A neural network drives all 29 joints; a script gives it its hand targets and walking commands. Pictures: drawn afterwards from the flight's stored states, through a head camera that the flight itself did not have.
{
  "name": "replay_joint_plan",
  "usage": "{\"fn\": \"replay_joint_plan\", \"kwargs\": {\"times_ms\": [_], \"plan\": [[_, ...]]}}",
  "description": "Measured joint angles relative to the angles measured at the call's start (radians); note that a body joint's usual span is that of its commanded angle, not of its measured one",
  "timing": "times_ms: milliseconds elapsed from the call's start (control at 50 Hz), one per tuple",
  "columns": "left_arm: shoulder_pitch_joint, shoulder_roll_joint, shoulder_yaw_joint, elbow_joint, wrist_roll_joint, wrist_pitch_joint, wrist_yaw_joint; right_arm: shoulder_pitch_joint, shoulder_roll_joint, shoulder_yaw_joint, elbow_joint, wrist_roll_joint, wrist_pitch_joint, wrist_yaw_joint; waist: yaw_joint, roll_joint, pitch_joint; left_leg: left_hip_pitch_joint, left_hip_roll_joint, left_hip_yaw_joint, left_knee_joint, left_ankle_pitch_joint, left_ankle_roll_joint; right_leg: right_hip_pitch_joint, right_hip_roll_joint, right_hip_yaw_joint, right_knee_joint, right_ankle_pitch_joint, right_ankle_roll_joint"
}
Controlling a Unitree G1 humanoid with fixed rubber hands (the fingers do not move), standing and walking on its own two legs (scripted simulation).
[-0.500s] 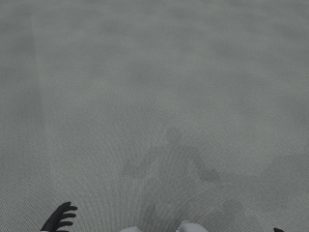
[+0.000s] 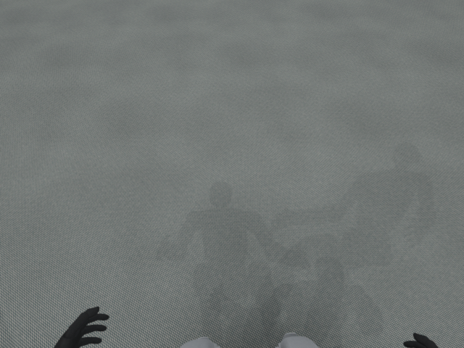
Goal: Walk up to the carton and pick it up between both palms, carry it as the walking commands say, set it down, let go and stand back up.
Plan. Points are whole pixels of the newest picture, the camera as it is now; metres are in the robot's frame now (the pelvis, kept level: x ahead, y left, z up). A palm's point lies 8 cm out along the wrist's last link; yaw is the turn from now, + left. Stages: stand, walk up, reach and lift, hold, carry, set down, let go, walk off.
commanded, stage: walk up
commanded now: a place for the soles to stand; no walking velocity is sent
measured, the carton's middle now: out of the picture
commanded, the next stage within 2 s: none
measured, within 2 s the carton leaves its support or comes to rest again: neither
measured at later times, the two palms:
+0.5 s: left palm (172, 297) +0.22 +0.15 -0.07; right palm out of the picture +0.01 -0.44 -0.10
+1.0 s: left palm (289, 266) +0.28 -0.07 -0.07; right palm out of the picture -0.13 -0.55 -0.09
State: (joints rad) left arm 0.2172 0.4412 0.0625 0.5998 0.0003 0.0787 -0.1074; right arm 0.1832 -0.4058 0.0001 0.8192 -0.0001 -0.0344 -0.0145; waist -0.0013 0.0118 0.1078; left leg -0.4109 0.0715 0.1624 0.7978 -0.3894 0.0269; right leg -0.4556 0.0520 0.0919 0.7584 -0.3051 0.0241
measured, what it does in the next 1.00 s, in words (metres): steps to the right, turning right: right foot, then left foot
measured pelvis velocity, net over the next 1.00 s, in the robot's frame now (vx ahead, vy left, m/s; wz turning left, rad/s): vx -0.01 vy -0.24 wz -0.67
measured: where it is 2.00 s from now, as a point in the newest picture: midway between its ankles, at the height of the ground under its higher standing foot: outside the picture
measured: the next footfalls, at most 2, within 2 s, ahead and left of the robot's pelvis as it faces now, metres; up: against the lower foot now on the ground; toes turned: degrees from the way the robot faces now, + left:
right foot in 0.30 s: +0.04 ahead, -0.26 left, +0.00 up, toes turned -10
left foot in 0.50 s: +0.10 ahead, -0.03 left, +0.00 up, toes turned -10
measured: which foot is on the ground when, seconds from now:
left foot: down 0.00-0.32, up 0.34-0.48, down 0.50-0.82, up 0.84-0.98, down 1.00-1.00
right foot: down 0.00-0.02, up 0.04-0.28, down 0.30-0.54, up 0.56-0.78, down 0.80-1.00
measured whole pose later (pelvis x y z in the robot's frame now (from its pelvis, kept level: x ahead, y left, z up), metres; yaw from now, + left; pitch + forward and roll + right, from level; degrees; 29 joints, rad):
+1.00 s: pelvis -0.01 -0.24 +0.00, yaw -38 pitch +2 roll +0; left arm 0.23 0.44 0.06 0.60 0.00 0.08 -0.11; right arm 0.20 -0.43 0.00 0.84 0.00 -0.07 -0.02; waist 0.00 -0.01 0.07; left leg -0.41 0.08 0.18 0.76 -0.44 -0.03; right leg -0.45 0.08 0.14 0.78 -0.35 0.00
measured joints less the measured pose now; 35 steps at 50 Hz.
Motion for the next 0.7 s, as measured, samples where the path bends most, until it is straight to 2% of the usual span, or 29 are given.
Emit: {"fn": "replay_joint_plan", "kwargs": {"times_ms": [20, 80, 140, 220, 260, 300, 340, 380, 420, 500, 520, 560, 600, 700], "plan": [[-0.006, -0.001, 0.0, 0.0, 0.0, 0.007, 0.0, 0.01, 0.0, 0.0, 0.0, 0.0, -0.003, -0.001, -0.004, -0.011, -0.003, 0.003, 0.0, 0.0, -0.006, 0.028, 0.008, 0.0, 0.005, 0.006, 0.0, 0.001, 0.0], [-0.02, -0.011, 0.0, 0.0, 0.0, 0.008, 0.0, 0.028, -0.004, 0.0, 0.011, 0.0, -0.004, -0.003, -0.005, -0.028, -0.012, 0.037, 0.025, 0.022, -0.028, 0.007, 0.01, -0.012, 0.002, 0.001, 0.076, -0.001, 0.0], [-0.022, -0.011, 0.0, -0.001, 0.0, 0.003, -0.01, 0.027, -0.009, 0.0, 0.011, 0.0, -0.006, -0.003, -0.005, -0.035, -0.022, 0.073, 0.06, 0.053, -0.06, 0.006, 0.005, -0.016, -0.046, -0.007, 0.146, -0.001, 0.0], [-0.031, -0.008, 0.0, 0.0, 0.0, -0.008, -0.023, 0.027, -0.011, 0.0, 0.011, 0.0, -0.016, -0.003, -0.005, -0.037, -0.039, 0.077, 0.102, 0.085, -0.068, 0.009, -0.024, -0.017, -0.123, -0.007, 0.147, -0.003, 0.0], [-0.033, -0.008, 0.0, -0.001, 0.0, -0.009, -0.023, 0.027, -0.011, 0.0, 0.011, 0.0, -0.016, -0.003, -0.004, -0.037, -0.046, 0.076, 0.124, 0.101, -0.067, 0.008, -0.039, -0.017, -0.141, -0.007, 0.129, -0.007, 0.0], [-0.032, -0.005, 0.0, -0.001, 0.0, -0.012, -0.023, 0.028, -0.011, 0.0, 0.011, 0.0, -0.016, -0.003, -0.004, -0.038, -0.061, 0.063, 0.148, 0.117, -0.053, 0.004, -0.048, -0.012, -0.14, -0.007, 0.054, -0.012, 0.0], [-0.03, -0.004, 0.001, -0.001, 0.0, -0.025, -0.019, 0.022, -0.012, -0.001, 0.012, 0.0, -0.016, -0.003, -0.004, -0.026, -0.061, 0.033, 0.185, 0.106, 0.005, -0.007, -0.049, -0.004, -0.11, -0.008, 0.027, -0.091, 0.008], [-0.023, -0.007, -0.001, 0.0, 0.0, -0.032, -0.01, 0.008, -0.013, -0.001, 0.012, 0.0, -0.015, -0.003, -0.003, -0.02, -0.039, -0.001, 0.153, 0.039, 0.095, -0.116, -0.048, -0.003, -0.084, 0.006, 0.028, -0.069, 0.017], [-0.004, -0.007, -0.001, 0.0, 0.0, -0.024, 0.001, -0.009, -0.014, -0.001, 0.011, 0.0, -0.015, -0.003, -0.004, -0.021, -0.027, -0.023, 0.096, 0.016, 0.122, -0.16, -0.049, -0.003, -0.064, 0.028, 0.022, -0.052, 0.014], [0.01, -0.007, -0.002, -0.001, 0.0, 0.001, 0.007, -0.021, -0.014, 0.0, 0.011, 0.0, -0.015, -0.003, -0.004, -0.007, -0.009, -0.017, 0.002, 0.014, -0.005, -0.093, -0.049, -0.004, 0.001, 0.053, 0.021, -0.041, -0.003], [0.01, -0.006, -0.001, 0.0, 0.0, 0.006, 0.007, -0.021, -0.012, 0.0, 0.011, 0.0, -0.015, -0.003, -0.003, -0.012, -0.007, -0.009, -0.009, 0.004, -0.041, 0.001, -0.033, -0.004, 0.018, 0.062, 0.021, -0.039, -0.006], [-0.009, -0.011, -0.001, -0.001, 0.0, 0.014, 0.003, 0.005, -0.013, -0.001, 0.012, 0.0, -0.019, -0.005, -0.007, -0.029, -0.014, 0.001, -0.003, 0.008, -0.054, 0.049, -0.009, -0.003, 0.026, 0.064, 0.025, -0.037, -0.006], [-0.02, -0.016, -0.001, 0.0, 0.0, 0.007, 0.0, 0.015, -0.017, -0.001, 0.017, 0.0, -0.019, -0.006, -0.007, -0.036, -0.013, 0.035, 0.025, 0.025, -0.071, 0.035, -0.008, -0.01, 0.013, 0.026, 0.083, -0.039, -0.006], [-0.049, -0.012, -0.001, -0.001, 0.0, -0.007, -0.031, 0.025, -0.02, -0.001, 0.017, 0.0, -0.03, -0.006, -0.006, -0.048, -0.029, 0.095, 0.092, 0.079, -0.098, 0.022, -0.032, -0.011, -0.086, -0.005, 0.131, -0.04, -0.007]]}}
